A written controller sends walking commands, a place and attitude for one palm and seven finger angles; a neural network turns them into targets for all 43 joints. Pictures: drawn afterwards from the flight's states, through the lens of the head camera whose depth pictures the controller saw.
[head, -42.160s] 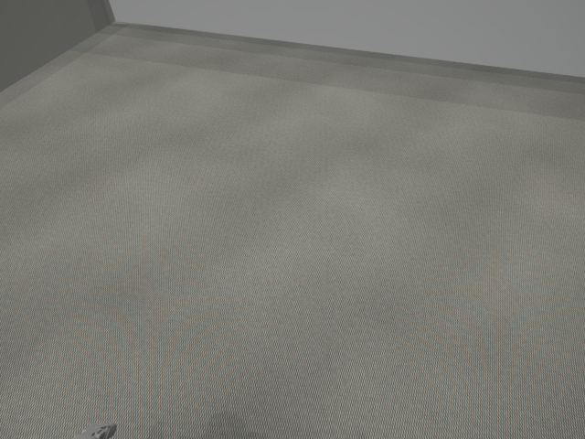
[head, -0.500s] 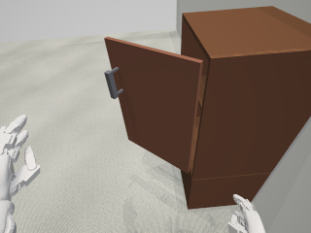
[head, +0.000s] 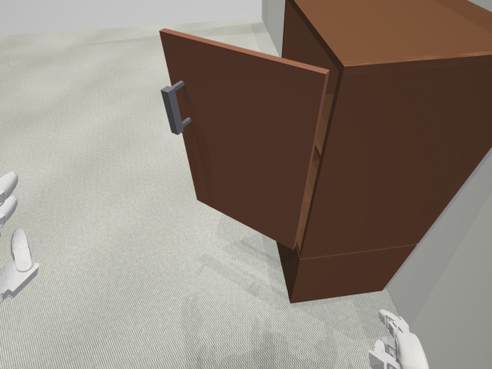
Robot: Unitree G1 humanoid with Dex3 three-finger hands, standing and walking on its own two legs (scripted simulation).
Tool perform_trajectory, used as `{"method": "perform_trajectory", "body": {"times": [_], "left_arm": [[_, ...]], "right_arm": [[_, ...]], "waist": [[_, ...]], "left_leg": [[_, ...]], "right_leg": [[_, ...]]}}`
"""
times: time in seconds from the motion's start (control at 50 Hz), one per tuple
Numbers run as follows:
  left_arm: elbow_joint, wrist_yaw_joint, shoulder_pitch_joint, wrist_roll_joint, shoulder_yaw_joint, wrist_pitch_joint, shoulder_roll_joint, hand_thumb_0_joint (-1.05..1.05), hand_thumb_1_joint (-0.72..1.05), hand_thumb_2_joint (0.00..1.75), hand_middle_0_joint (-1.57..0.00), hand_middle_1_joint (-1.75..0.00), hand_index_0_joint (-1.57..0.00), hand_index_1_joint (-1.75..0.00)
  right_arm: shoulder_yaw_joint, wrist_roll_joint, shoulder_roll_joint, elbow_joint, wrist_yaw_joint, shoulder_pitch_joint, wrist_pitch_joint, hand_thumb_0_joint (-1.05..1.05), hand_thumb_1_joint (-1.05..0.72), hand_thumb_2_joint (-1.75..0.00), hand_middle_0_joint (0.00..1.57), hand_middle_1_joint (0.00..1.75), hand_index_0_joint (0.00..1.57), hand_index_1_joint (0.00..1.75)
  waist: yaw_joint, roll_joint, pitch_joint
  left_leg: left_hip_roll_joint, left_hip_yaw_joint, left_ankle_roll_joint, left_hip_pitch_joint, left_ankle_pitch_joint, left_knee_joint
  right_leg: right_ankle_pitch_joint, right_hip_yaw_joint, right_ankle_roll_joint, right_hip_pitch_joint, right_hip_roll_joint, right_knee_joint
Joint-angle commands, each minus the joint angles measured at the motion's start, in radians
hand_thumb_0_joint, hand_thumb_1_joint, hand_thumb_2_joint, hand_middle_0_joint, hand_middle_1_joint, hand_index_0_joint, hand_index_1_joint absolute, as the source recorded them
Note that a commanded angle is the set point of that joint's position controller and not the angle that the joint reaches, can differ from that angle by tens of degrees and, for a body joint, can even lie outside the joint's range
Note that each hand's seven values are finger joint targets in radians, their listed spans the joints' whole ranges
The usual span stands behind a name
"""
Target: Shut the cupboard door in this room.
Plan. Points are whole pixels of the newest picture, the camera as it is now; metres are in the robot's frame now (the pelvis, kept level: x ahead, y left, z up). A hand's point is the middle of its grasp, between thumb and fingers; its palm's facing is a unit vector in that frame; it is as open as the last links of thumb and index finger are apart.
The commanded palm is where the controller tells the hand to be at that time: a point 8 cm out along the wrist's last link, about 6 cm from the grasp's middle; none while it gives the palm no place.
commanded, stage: step back with the hand held close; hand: left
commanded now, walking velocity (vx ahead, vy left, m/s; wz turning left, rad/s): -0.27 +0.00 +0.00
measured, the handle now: (178, 107) +0.69 +0.22 +0.06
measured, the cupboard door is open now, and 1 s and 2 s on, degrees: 50 50 50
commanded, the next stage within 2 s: stop stepping back and stand still in 1.04 s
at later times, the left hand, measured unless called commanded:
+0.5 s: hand out of the picture +0.12 +0.27 +0.17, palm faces +0.47 -0.78 -0.42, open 7.5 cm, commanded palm +0.07 +0.30 +0.18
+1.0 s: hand out of the picture +0.06 +0.29 +0.17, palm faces +0.51 -0.73 -0.46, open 7.5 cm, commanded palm -0.01 +0.31 +0.18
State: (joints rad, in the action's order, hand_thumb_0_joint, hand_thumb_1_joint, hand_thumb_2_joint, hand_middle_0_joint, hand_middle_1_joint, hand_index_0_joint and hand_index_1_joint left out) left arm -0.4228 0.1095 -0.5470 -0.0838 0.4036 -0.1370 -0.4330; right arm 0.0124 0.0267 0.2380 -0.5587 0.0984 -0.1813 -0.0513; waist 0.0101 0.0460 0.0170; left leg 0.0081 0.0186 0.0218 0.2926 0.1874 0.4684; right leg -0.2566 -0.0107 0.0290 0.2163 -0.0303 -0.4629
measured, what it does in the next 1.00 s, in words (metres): walks backwards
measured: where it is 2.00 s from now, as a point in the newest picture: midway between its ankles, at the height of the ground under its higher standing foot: outside the picture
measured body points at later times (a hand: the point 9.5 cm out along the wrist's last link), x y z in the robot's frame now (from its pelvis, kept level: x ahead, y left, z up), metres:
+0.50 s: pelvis -0.07 +0.00 -0.01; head -0.07 +0.01 +0.44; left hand +0.09 +0.31 +0.19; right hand +0.10 -0.24 -0.09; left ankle +0.04 +0.11 -0.74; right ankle -0.01 -0.14 -0.74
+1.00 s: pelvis -0.12 +0.00 -0.01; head -0.11 +0.02 +0.44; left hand +0.03 +0.33 +0.19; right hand +0.07 -0.22 -0.08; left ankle -0.03 +0.11 -0.74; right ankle -0.15 -0.13 -0.72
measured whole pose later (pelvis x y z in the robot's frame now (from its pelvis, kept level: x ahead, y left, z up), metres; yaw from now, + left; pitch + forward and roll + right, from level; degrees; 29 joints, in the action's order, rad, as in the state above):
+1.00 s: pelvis -0.12 +0.00 -0.01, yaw +4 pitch +2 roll -4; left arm -0.46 0.13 -0.49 -0.04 0.47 -0.27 -0.44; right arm 0.01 0.00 0.19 -0.61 0.08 -0.19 0.08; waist 0.00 0.02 0.03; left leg -0.04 -0.02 0.04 0.48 0.13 0.56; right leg -0.32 0.03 0.02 0.34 0.09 -0.73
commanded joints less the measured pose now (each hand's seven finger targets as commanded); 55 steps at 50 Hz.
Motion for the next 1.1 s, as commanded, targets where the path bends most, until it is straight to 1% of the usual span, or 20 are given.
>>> {"method": "perform_trajectory", "body": {"times": [0.0, 0.1, 0.18, 0.3, 0.38, 0.44, 0.48, 0.56, 0.6, 0.62, 0.68, 0.72, 0.76, 0.82, 0.86, 0.88, 0.94, 1.0, 1.04, 1.08], "left_arm": [[-0.214, 0.031, 0.029, 0.000, 0.141, -0.074, -0.181, 0.00, 0.90, 0.90, -0.20, -0.30, -0.20, -0.30], [-0.220, 0.036, 0.038, 0.022, 0.154, -0.110, -0.167, 0.00, 0.90, 0.90, -0.20, -0.30, -0.20, -0.30], [-0.234, 0.038, 0.061, 0.035, 0.156, -0.135, -0.159, 0.00, 0.90, 0.90, -0.20, -0.30, -0.20, -0.30], [-0.263, 0.054, 0.110, 0.036, 0.130, -0.155, -0.160, 0.00, 0.90, 0.90, -0.20, -0.30, -0.20, -0.30], [-0.273, 0.071, 0.129, 0.032, 0.125, -0.166, -0.174, 0.00, 0.90, 0.90, -0.20, -0.30, -0.20, -0.30], [-0.256, 0.070, 0.101, 0.032, 0.140, -0.175, -0.170, 0.00, 0.90, 0.90, -0.20, -0.30, -0.20, -0.30], [-0.244, 0.065, 0.094, 0.042, 0.165, -0.189, -0.168, 0.00, 0.90, 0.90, -0.20, -0.30, -0.20, -0.30], [-0.244, 0.044, 0.029, 0.038, 0.198, -0.205, -0.186, 0.00, 0.90, 0.90, -0.20, -0.30, -0.20, -0.30], [-0.252, 0.037, 0.004, 0.038, 0.213, -0.210, -0.194, 0.00, 0.90, 0.90, -0.20, -0.30, -0.20, -0.30], [-0.270, 0.038, -0.002, 0.036, 0.219, -0.214, -0.205, 0.00, 0.90, 0.90, -0.20, -0.30, -0.20, -0.30], [-0.314, 0.058, 0.026, 0.020, 0.181, -0.199, -0.213, 0.00, 0.90, 0.90, -0.20, -0.30, -0.20, -0.30], [-0.307, 0.078, 0.050, 0.027, 0.181, -0.180, -0.226, 0.00, 0.90, 0.90, -0.20, -0.30, -0.20, -0.30], [-0.289, 0.081, 0.073, 0.032, 0.163, -0.171, -0.211, 0.00, 0.90, 0.90, -0.20, -0.30, -0.20, -0.30], [-0.286, 0.072, 0.131, 0.037, 0.162, -0.183, -0.212, 0.00, 0.90, 0.90, -0.20, -0.30, -0.20, -0.30], [-0.207, 0.055, 0.064, 0.037, 0.189, -0.202, -0.181, 0.00, 0.90, 0.90, -0.20, -0.30, -0.20, -0.30], [-0.215, 0.046, 0.083, 0.042, 0.186, -0.198, -0.162, 0.00, 0.90, 0.90, -0.20, -0.30, -0.20, -0.30], [-0.276, 0.027, 0.096, 0.040, 0.151, -0.197, -0.143, 0.00, 0.90, 0.90, -0.20, -0.30, -0.20, -0.30], [-0.332, 0.020, 0.087, 0.029, 0.128, -0.202, -0.136, 0.00, 0.90, 0.90, -0.20, -0.30, -0.20, -0.30], [-0.349, 0.021, 0.095, 0.021, 0.134, -0.214, -0.155, 0.00, 0.90, 0.90, -0.20, -0.30, -0.20, -0.30], [-0.366, 0.029, 0.131, 0.019, 0.152, -0.223, -0.201, 0.00, 0.90, 0.90, -0.20, -0.30, -0.20, -0.30]], "right_arm": [[0.039, -0.002, 0.121, 0.178, 0.005, 0.105, 0.063, 0.00, -0.90, -0.90, 0.20, 0.30, 0.20, 0.30], [0.038, -0.004, 0.129, 0.180, 0.006, 0.094, 0.094, 0.00, -0.90, -0.90, 0.20, 0.30, 0.20, 0.30], [0.041, -0.011, 0.130, 0.169, 0.005, 0.076, 0.123, 0.00, -0.90, -0.90, 0.20, 0.30, 0.20, 0.30], [0.041, -0.022, 0.112, 0.131, -0.003, 0.052, 0.159, 0.00, -0.90, -0.90, 0.20, 0.30, 0.20, 0.30], [0.033, -0.026, 0.106, 0.102, 0.000, 0.050, 0.168, 0.00, -0.90, -0.90, 0.20, 0.30, 0.20, 0.30], [0.032, -0.026, 0.112, 0.106, 0.005, 0.062, 0.174, 0.00, -0.90, -0.90, 0.20, 0.30, 0.20, 0.30], [0.038, -0.023, 0.131, 0.114, 0.006, 0.073, 0.183, 0.00, -0.90, -0.90, 0.20, 0.30, 0.20, 0.30], [0.048, -0.023, 0.122, 0.125, -0.005, 0.081, 0.196, 0.00, -0.90, -0.90, 0.20, 0.30, 0.20, 0.30], [0.050, -0.028, 0.124, 0.126, -0.012, 0.082, 0.197, 0.00, -0.90, -0.90, 0.20, 0.30, 0.20, 0.30], [0.052, -0.025, 0.115, 0.114, -0.017, 0.057, 0.199, 0.00, -0.90, -0.90, 0.20, 0.30, 0.20, 0.30], [0.047, -0.024, 0.076, 0.089, -0.027, 0.045, 0.184, 0.00, -0.90, -0.90, 0.20, 0.30, 0.20, 0.30], [0.049, -0.035, 0.075, 0.069, -0.024, 0.050, 0.165, 0.00, -0.90, -0.90, 0.20, 0.30, 0.20, 0.30], [0.037, -0.031, 0.061, 0.075, -0.015, 0.060, 0.150, 0.00, -0.90, -0.90, 0.20, 0.30, 0.20, 0.30], [0.048, -0.020, 0.108, 0.089, 0.010, 0.089, 0.156, 0.00, -0.90, -0.90, 0.20, 0.30, 0.20, 0.30], [0.058, -0.019, 0.125, 0.100, 0.010, 0.079, 0.176, 0.00, -0.90, -0.90, 0.20, 0.30, 0.20, 0.30], [0.060, -0.029, 0.129, 0.099, 0.010, 0.088, 0.180, 0.00, -0.90, -0.90, 0.20, 0.30, 0.20, 0.30], [0.061, -0.030, 0.114, 0.103, -0.008, 0.091, 0.196, 0.00, -0.90, -0.90, 0.20, 0.30, 0.20, 0.30], [0.051, -0.036, 0.111, 0.081, -0.025, 0.074, 0.218, 0.00, -0.90, -0.90, 0.20, 0.30, 0.20, 0.30], [0.040, -0.046, 0.097, 0.054, -0.024, 0.060, 0.228, 0.00, -0.90, -0.90, 0.20, 0.30, 0.20, 0.30], [0.040, -0.044, 0.078, 0.038, -0.017, 0.057, 0.218, 0.00, -0.90, -0.90, 0.20, 0.30, 0.20, 0.30]], "waist": [[0.000, 0.037, 0.115], [0.000, 0.096, 0.060], [-0.002, 0.104, 0.062], [-0.014, -0.017, 0.036], [-0.023, -0.027, 0.043], [-0.018, 0.043, 0.032], [-0.010, 0.152, 0.042], [-0.001, 0.141, 0.098], [-0.003, 0.116, 0.074], [-0.007, 0.059, 0.100], [-0.018, -0.145, 0.143], [-0.026, -0.151, 0.142], [-0.033, -0.151, 0.094], [-0.026, 0.025, 0.043], [-0.014, 0.204, 0.100], [-0.006, 0.240, 0.081], [-0.002, 0.125, 0.097], [-0.007, 0.169, 0.113], [-0.011, 0.148, 0.158], [-0.015, 0.063, 0.281]], "left_leg": [[-0.088, -0.079, 0.026, 0.044, -0.048, -0.129], [-0.118, -0.147, 0.061, 0.317, 0.346, -0.217], [-0.126, -0.153, 0.068, 0.389, 0.421, -0.197], [-0.051, -0.079, 0.019, 0.192, 0.318, 0.005], [-0.039, -0.066, -0.003, 0.055, 0.215, 0.051], [-0.095, -0.141, 0.018, 0.173, 0.313, -0.105], [-0.168, -0.226, 0.060, 0.381, 0.483, -0.243], [-0.198, -0.234, 0.090, 0.441, 0.435, -0.211], [-0.174, -0.197, 0.084, 0.486, 0.466, -0.163], [-0.129, -0.154, 0.056, 0.404, 0.392, -0.093], [-0.017, -0.014, -0.035, 0.089, 0.169, 0.229], [-0.006, -0.018, -0.043, 0.028, 0.130, 0.332], [-0.024, -0.041, -0.034, 0.026, 0.112, 0.231], [-0.127, -0.140, 0.014, 0.082, 0.004, -0.080], [-0.276, -0.291, 0.093, 0.367, 0.443, -0.300], [-0.329, -0.342, 0.122, 0.472, 0.539, -0.344], [-0.302, -0.265, 0.115, 0.367, 0.378, -0.231], [-0.260, -0.212, 0.075, 0.203, 0.269, -0.198], [-0.225, -0.166, 0.047, 0.028, -0.026, -0.120], [-0.182, -0.049, 0.001, -0.203, -0.380, 0.026]], "right_leg": [[0.160, -0.007, -0.008, -0.075, 0.009, 0.008], [0.055, 0.004, -0.006, -0.194, 0.038, -0.066], [0.019, 0.020, -0.010, -0.209, 0.042, -0.093], [-0.229, 0.119, -0.057, 0.090, -0.050, 0.105], [-0.237, 0.095, -0.066, 0.218, -0.075, 0.139], [-0.225, 0.036, -0.033, 0.107, 0.003, 0.053], [-0.132, 0.012, -0.012, -0.103, 0.077, -0.122], [0.032, 0.049, -0.016, -0.211, 0.093, -0.194], [0.028, 0.096, -0.028, -0.204, 0.072, -0.158], [0.031, 0.137, -0.048, -0.135, 0.036, -0.093], [0.002, 0.326, -0.130, 0.185, -0.185, 0.133], [0.151, 0.350, -0.168, 0.247, -0.243, 0.153], [0.162, 0.256, -0.130, 0.250, -0.195, 0.107], [0.044, 0.089, -0.028, 0.175, 0.022, -0.011], [-0.045, 0.030, -0.001, -0.115, 0.119, -0.281], [-0.051, 0.032, -0.002, -0.169, 0.130, -0.382], [-0.100, 0.052, -0.012, -0.103, 0.116, -0.326], [-0.077, 0.030, -0.024, -0.043, 0.106, -0.121], [0.052, 0.053, -0.029, 0.016, 0.072, 0.004], [0.343, 0.126, -0.033, 0.093, -0.008, 0.044]]}}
